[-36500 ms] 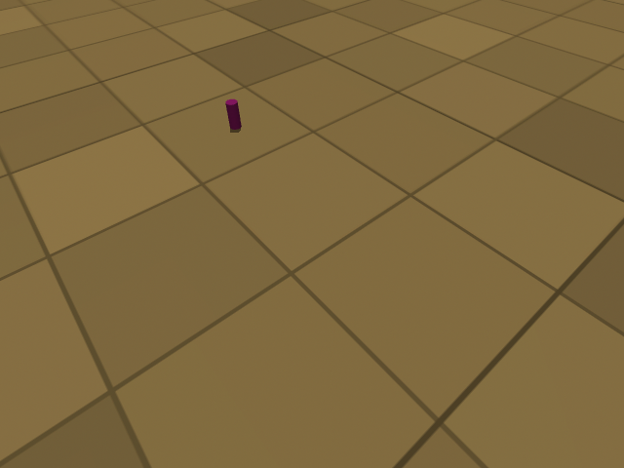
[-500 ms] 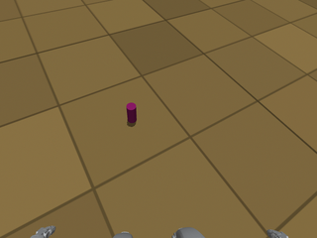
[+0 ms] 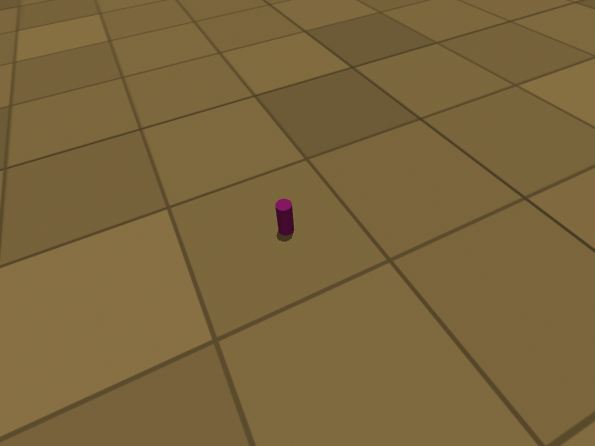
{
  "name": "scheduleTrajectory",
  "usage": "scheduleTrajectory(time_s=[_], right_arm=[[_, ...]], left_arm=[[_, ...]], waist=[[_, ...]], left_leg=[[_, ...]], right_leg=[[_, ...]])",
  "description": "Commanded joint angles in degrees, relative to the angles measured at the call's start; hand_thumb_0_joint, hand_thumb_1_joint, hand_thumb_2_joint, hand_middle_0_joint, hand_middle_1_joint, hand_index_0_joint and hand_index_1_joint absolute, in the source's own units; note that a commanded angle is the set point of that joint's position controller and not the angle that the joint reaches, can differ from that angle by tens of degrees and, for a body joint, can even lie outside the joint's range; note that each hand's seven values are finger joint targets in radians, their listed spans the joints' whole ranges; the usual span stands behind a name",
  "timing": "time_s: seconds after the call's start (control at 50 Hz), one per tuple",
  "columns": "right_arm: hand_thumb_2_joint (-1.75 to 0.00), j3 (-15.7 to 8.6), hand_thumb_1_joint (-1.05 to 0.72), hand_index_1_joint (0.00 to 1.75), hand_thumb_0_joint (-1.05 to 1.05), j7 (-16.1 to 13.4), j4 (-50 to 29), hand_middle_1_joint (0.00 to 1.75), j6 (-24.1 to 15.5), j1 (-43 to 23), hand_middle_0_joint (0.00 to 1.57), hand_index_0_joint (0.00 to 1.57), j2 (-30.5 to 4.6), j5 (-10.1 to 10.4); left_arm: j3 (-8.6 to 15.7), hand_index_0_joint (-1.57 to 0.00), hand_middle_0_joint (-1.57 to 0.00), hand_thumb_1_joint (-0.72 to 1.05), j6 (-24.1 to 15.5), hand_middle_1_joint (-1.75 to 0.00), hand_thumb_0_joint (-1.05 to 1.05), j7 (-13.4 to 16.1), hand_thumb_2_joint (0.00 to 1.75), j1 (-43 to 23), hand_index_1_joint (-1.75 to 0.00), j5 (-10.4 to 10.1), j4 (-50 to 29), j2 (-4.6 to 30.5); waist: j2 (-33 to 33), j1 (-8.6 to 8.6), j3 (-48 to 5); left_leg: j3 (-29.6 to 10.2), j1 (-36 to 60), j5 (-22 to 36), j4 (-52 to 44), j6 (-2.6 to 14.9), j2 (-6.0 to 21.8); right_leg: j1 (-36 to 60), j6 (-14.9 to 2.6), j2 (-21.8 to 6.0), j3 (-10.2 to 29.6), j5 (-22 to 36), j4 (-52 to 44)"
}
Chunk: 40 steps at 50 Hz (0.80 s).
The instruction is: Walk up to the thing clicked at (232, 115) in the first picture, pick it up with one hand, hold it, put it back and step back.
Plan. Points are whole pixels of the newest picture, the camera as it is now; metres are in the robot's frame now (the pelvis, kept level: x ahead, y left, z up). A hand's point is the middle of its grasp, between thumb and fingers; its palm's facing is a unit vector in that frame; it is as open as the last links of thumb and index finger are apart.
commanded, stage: step back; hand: left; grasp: from the side
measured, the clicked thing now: (285, 217) +1.10 +0.14 -0.68
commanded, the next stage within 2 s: stand in 0.78 s
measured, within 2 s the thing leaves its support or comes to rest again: neither
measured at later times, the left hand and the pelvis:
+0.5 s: hand out of the picture +0.09 +0.25 -0.13, palm faces +0.01 -0.91 -0.40, open 7.4 cm; pelvis +0.04 -0.01 +0.01, yaw +0 degrees
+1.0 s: hand out of the picture +0.13 +0.26 -0.14, palm faces -0.05 -0.94 -0.33, open 7.4 cm; pelvis +0.05 +0.02 +0.02, yaw -1 degrees
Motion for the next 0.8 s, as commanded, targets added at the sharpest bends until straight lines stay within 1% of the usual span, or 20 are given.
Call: scheduleTrajectory(time_s=[0.0,0.02,0.04,0.08,0.12,0.16,0.22,0.24,0.26,0.28,0.3,0.32,0.38,0.52,0.58,0.6,0.64,0.7,0.74,0.78], right_arm=[[-0.90,-4.31,-0.90,0.30,0.00,-1.06,-3.83,0.30,-4.10,2.26,0.20,0.20,-13.44,-0.18],[-0.90,-5.02,-0.90,0.30,0.00,-1.10,-4.31,0.30,-3.92,2.15,0.20,0.20,-18.82,-0.01],[-0.90,-5.64,-0.90,0.30,0.00,-0.88,-4.87,0.30,-3.86,0.54,0.20,0.20,-20.54,0.39],[-0.90,-4.14,-0.90,0.30,0.00,-0.88,-5.94,0.30,-3.81,-3.56,0.20,0.20,-15.57,-0.21],[-0.90,-3.59,-0.90,0.30,0.00,-0.87,-6.04,0.30,-4.21,-4.11,0.20,0.20,-13.83,-0.03],[-0.90,-3.89,-0.90,0.30,0.00,-0.61,-5.89,0.30,-4.16,-3.52,0.20,0.20,-14.60,-0.01],[-0.90,-3.28,-0.90,0.30,0.00,-0.53,-7.15,0.30,-2.91,-7.23,0.20,0.20,-12.95,0.77],[-0.90,-2.16,-0.90,0.30,0.00,-0.68,-7.25,0.30,-2.60,-6.72,0.20,0.20,-9.72,1.13],[-0.90,-0.95,-0.90,0.30,0.00,-0.87,-8.45,0.30,-2.57,-6.04,0.20,0.20,-5.81,1.58],[-0.90,-0.83,-0.90,0.30,0.00,-1.38,-8.89,0.30,-2.27,-5.85,0.20,0.20,-5.63,1.26],[-0.90,-2.30,-0.90,0.30,0.00,-2.06,-7.37,0.30,-1.95,-4.77,0.20,0.20,-10.30,0.93],[-0.90,-2.93,-0.90,0.30,0.00,-2.14,-6.54,0.30,-2.22,-4.03,0.20,0.20,-12.01,0.91],[-0.90,-2.08,-0.90,0.30,0.00,-1.48,-4.34,0.30,-2.43,-3.13,0.20,0.20,-9.81,1.40],[-0.90,-1.47,-0.90,0.30,0.00,-1.50,-3.76,0.30,-2.14,-5.26,0.20,0.20,-7.72,1.33],[-0.90,-2.16,-0.90,0.30,0.00,-1.94,-2.30,0.30,-2.65,-4.44,0.20,0.20,-9.48,1.12],[-0.90,-2.80,-0.90,0.30,0.00,-2.23,-2.37,0.30,-2.72,-4.59,0.20,0.20,-12.12,0.95],[-0.90,-2.66,-0.90,0.30,0.00,-2.15,-3.86,0.30,-2.60,-10.77,0.20,0.20,-15.52,1.55],[-0.90,-1.61,-0.90,0.30,0.00,-1.97,-3.39,0.30,-2.11,-15.12,0.20,0.20,-12.92,0.60],[-0.90,-1.10,-0.90,0.30,0.00,-1.88,-3.05,0.30,-2.06,-16.52,0.20,0.20,-11.47,0.95],[-0.90,-0.28,-0.90,0.30,0.00,-1.37,-1.45,0.30,-2.92,-12.81,0.20,0.20,-8.90,2.31]], left_arm=[[1.31,-0.20,-0.20,0.90,-0.88,-0.30,0.00,0.63,0.90,-1.36,-0.30,-0.99,-4.46,9.54],[1.37,-0.20,-0.20,0.90,-0.92,-0.30,0.00,0.71,0.90,-5.82,-0.30,-1.78,-4.94,9.24],[2.67,-0.20,-0.20,0.90,-1.07,-0.30,0.00,0.90,0.90,-8.11,-0.30,-1.15,-4.50,13.75],[2.28,-0.20,-0.20,0.90,-1.50,-0.30,0.00,0.27,0.90,-4.87,-0.30,-1.62,-3.20,12.55],[1.97,-0.20,-0.20,0.90,-2.04,-0.30,0.00,-0.24,0.90,-2.19,-0.30,-1.56,-1.68,11.37],[1.90,-0.20,-0.20,0.90,-2.26,-0.30,0.00,-0.47,0.90,-1.66,-0.30,-1.58,-0.98,10.62],[2.07,-0.20,-0.20,0.90,-3.34,-0.30,0.00,0.37,0.90,3.47,-0.30,-1.22,1.66,9.62],[2.59,-0.20,-0.20,0.90,-3.68,-0.30,0.00,0.94,0.90,6.17,-0.30,-1.06,2.99,10.44],[3.71,-0.20,-0.20,0.90,-4.12,-0.30,0.00,1.57,0.90,8.63,-0.30,-0.25,3.62,14.53],[4.31,-0.20,-0.20,0.90,-4.29,-0.30,0.00,1.78,0.90,6.63,-0.30,0.01,1.87,18.52],[4.33,-0.20,-0.20,0.90,-4.02,-0.30,0.00,1.67,0.90,1.74,-0.30,-0.23,0.43,19.53],[4.24,-0.20,-0.20,0.90,-4.04,-0.30,0.00,1.56,0.90,-0.11,-0.30,-0.42,-0.23,18.67],[2.63,-0.20,-0.20,0.90,-4.76,-0.30,0.00,1.79,0.90,-1.68,-0.30,-1.14,0.00,13.60],[1.60,-0.20,-0.20,0.90,-3.48,-0.30,0.00,2.16,0.90,-3.64,-0.30,-1.82,0.02,13.28],[0.92,-0.20,-0.20,0.90,-2.37,-0.30,0.00,2.37,0.90,-2.99,-0.30,-2.35,-0.51,11.95],[0.45,-0.20,-0.20,0.90,-2.12,-0.30,0.00,2.39,0.90,-2.46,-0.30,-2.58,-0.90,10.57],[0.30,-0.20,-0.20,0.90,-0.88,-0.30,0.00,2.71,0.90,-2.17,-0.30,-3.45,1.20,9.91],[0.07,-0.20,-0.20,0.90,-0.89,-0.30,0.00,1.96,0.90,-1.16,-0.30,-2.65,3.43,9.54],[0.39,-0.20,-0.20,0.90,-1.50,-0.30,0.00,1.87,0.90,0.34,-0.30,-2.30,4.88,10.46],[-1.08,-0.20,-0.20,0.90,-2.17,-0.30,0.00,1.48,0.90,-3.00,-0.30,-1.36,5.47,10.49]], waist=[[3.15,-2.08,-5.93],[10.38,-3.59,-2.98],[7.82,-4.18,1.57],[4.63,-1.35,4.31],[7.45,-1.01,3.41],[10.16,-1.85,1.66],[8.10,1.74,-2.96],[3.88,3.08,-5.00],[-8.00,3.78,-5.51],[-9.98,3.10,-4.06],[-5.93,2.02,-1.63],[-5.38,1.04,1.08],[-4.41,-0.04,-0.52],[-12.04,-0.45,-5.01],[-6.82,-0.95,-8.88],[-0.82,-0.59,-10.83],[8.12,0.12,-10.38],[9.15,1.64,-6.39],[7.64,2.07,-5.91],[2.03,-0.65,-7.15]], left_leg=[[-12.51,14.85,1.55,-17.20,5.78,7.08],[-29.71,10.42,-14.33,-22.37,12.55,18.06],[-32.93,0.62,-19.78,-25.05,17.52,22.22],[-22.19,-1.03,-14.03,-23.22,14.88,16.99],[-15.80,0.62,-4.50,-20.65,12.28,13.16],[-14.35,-0.64,-2.08,-19.66,11.96,12.48],[-6.17,-4.83,6.12,-7.57,8.75,9.27],[-3.74,-8.20,8.09,-0.23,6.76,6.97],[-0.74,-16.06,2.09,13.54,4.12,0.64],[-2.54,-21.46,-9.02,18.48,2.37,-2.65],[-6.06,-17.92,-10.97,20.50,2.22,0.74],[-6.16,-17.18,-10.00,21.51,2.16,2.13],[-5.87,-13.62,-1.82,17.62,1.98,2.05],[3.84,-2.99,5.74,0.40,1.28,2.27],[1.25,5.30,28.41,-8.07,3.67,4.01],[-5.10,8.07,36.21,-7.55,6.08,9.77],[-15.18,-1.29,27.05,-12.46,14.42,19.51],[-9.17,-5.04,12.61,-14.13,10.35,14.91],[-7.07,-6.92,12.83,-10.84,6.76,12.06],[-4.37,-2.34,14.84,-9.98,3.19,7.99]], right_leg=[[-11.00,-2.59,-2.04,5.68,4.76,3.13],[-18.48,-0.62,4.85,-0.97,-9.58,9.32],[-15.17,-1.12,0.96,5.99,-12.43,15.55],[-13.50,-1.40,0.52,5.80,-10.21,12.57],[-12.70,-1.16,1.23,3.70,-6.03,8.64],[-7.55,-0.54,2.25,1.94,-5.08,4.13],[7.42,-0.91,5.43,-1.15,4.14,-12.74],[13.83,-0.68,4.17,2.23,7.17,-15.07],[17.33,-2.88,-5.65,19.17,4.00,-20.15],[14.46,-7.78,-17.07,34.74,-3.18,-25.45],[6.33,-12.74,-21.28,38.35,-9.31,-25.80],[3.33,-14.87,-20.92,36.58,-6.67,-24.87],[5.29,-8.73,-11.54,18.22,17.05,-18.75],[4.52,-7.03,-9.10,8.13,40.62,-9.75],[3.85,-3.07,-5.21,5.85,36.35,-0.98],[0.50,-1.72,-2.66,4.91,28.21,2.60],[3.27,-0.55,2.98,2.41,-3.25,5.69],[4.57,-1.47,2.41,3.59,-4.33,-1.20],[7.71,-1.33,1.18,5.38,6.50,-7.41],[8.04,-2.53,-5.35,13.39,12.18,-15.72]])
